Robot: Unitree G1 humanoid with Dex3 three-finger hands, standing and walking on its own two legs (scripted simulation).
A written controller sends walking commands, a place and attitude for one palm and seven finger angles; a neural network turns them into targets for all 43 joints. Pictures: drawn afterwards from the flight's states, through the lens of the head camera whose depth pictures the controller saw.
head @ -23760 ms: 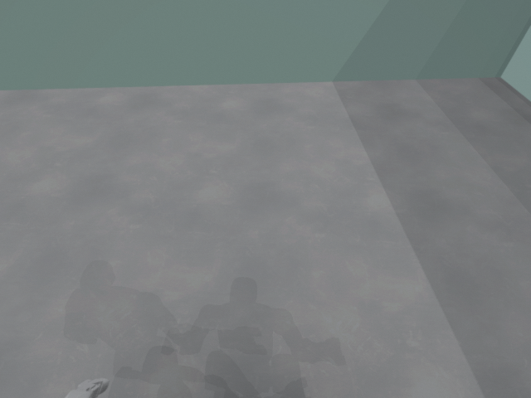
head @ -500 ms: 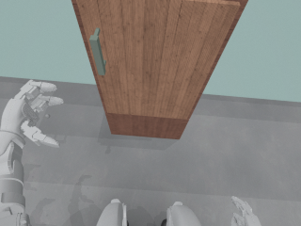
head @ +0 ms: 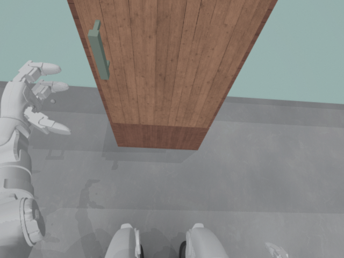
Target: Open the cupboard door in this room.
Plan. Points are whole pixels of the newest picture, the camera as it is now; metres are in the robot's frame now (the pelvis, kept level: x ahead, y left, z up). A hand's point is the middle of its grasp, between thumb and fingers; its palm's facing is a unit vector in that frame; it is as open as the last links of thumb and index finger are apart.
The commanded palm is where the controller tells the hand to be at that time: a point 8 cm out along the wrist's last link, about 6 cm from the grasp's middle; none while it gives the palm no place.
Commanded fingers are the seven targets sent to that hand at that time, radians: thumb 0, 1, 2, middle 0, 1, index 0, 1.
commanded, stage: move the hooked fingers beside the handle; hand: left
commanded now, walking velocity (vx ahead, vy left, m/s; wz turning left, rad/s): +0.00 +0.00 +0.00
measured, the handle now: (101, 51) +0.60 +0.17 +0.06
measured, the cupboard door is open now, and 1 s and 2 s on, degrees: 0 0 0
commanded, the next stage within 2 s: slide the fingers in behind the handle in 1.48 s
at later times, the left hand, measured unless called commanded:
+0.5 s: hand (70, 72) +0.53 +0.23 +0.06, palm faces -0.05 -1.00 -0.01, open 14.0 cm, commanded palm +0.52 +0.27 +0.05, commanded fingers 0.00 -0.50 0.30 -0.30 -1.20 -0.30 -1.20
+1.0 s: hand (75, 64) +0.56 +0.23 +0.05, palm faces -0.03 -1.00 -0.02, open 14.0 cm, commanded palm +0.55 +0.26 +0.05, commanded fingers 0.00 -0.50 0.30 -0.30 -1.20 -0.30 -1.20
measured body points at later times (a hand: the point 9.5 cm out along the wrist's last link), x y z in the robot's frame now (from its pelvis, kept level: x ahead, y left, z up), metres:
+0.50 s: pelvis -0.01 +0.00 -0.02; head +0.16 +0.03 +0.40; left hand +0.53 +0.28 +0.06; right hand -0.01 -0.27 -0.11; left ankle +0.02 +0.10 -0.65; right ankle +0.02 -0.13 -0.65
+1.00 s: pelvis +0.00 +0.00 -0.02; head +0.20 +0.03 +0.39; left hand +0.56 +0.28 +0.05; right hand -0.04 -0.26 -0.11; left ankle +0.02 +0.10 -0.65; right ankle +0.02 -0.13 -0.65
